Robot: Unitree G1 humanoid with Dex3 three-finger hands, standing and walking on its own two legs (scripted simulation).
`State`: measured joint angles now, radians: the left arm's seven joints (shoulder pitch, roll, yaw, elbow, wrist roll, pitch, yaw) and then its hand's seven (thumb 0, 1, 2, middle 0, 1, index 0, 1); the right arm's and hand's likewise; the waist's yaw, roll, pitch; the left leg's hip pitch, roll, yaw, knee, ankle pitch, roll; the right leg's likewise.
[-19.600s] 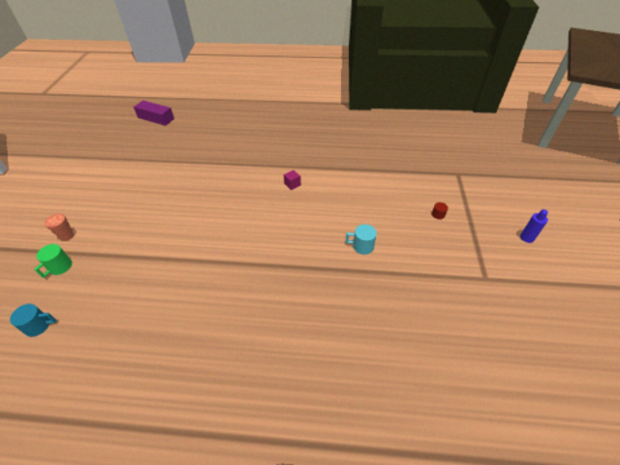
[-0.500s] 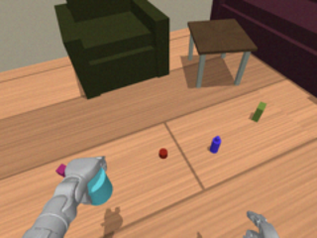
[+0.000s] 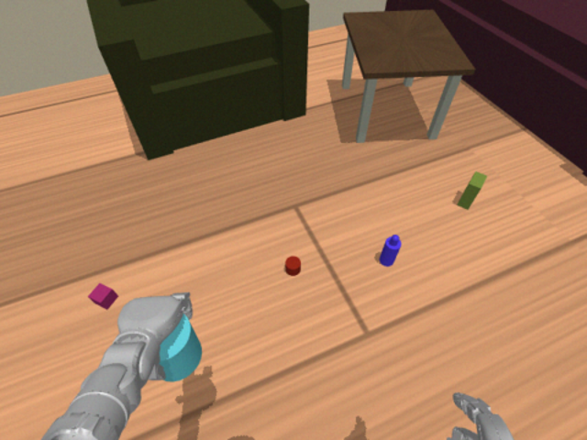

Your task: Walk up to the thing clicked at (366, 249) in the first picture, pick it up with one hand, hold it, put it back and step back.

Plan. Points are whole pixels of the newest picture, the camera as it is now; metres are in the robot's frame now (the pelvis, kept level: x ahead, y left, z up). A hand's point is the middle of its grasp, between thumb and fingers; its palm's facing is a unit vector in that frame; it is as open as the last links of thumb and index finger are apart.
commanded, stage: crouch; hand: left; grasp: from above
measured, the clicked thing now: (159, 348) +0.29 +0.23 -0.13
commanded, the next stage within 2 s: lower in 1.66 s
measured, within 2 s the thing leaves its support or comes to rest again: neither
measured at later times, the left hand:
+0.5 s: hand (192, 341) +0.37 +0.24 -0.33, palm faces -0.45 +0.04 -0.89, open 11.4 cm
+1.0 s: hand (205, 351) +0.40 +0.24 -0.50, palm faces -0.45 +0.00 -0.89, open 11.4 cm
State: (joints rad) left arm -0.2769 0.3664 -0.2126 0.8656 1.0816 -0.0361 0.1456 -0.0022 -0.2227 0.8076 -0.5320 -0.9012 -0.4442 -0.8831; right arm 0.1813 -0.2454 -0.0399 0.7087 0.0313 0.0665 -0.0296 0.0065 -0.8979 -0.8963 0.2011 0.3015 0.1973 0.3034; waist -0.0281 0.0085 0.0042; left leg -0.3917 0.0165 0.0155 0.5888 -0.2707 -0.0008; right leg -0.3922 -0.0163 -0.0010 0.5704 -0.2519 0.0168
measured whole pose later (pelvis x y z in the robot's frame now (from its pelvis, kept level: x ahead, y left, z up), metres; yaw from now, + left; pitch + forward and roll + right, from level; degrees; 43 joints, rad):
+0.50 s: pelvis -0.04 +0.01 -0.19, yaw -1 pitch +32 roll -3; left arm -0.69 0.45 -0.05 1.23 1.18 -0.02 0.38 0.01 -0.18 0.75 -0.51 -0.91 -0.43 -0.88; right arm 0.25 -0.24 -0.06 0.76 -0.05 -0.01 -0.02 0.00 -0.90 -0.89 0.20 0.30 0.20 0.30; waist -0.16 0.04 -0.19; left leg -1.58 0.03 -0.02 1.61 -0.60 0.02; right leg -1.56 -0.01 -0.01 1.56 -0.57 0.03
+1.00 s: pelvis -0.06 +0.00 -0.33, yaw -3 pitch +39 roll -5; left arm -0.86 0.59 0.06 1.35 1.26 -0.13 0.43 0.01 -0.22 0.76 -0.57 -0.86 -0.49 -0.85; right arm 0.16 -0.27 -0.01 0.72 -0.12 -0.09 0.08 0.00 -0.91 -0.90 0.20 0.30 0.20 0.30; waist -0.21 0.01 -0.14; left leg -2.05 0.01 -0.08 2.06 -0.70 0.00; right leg -2.01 -0.02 -0.05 2.00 -0.67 0.02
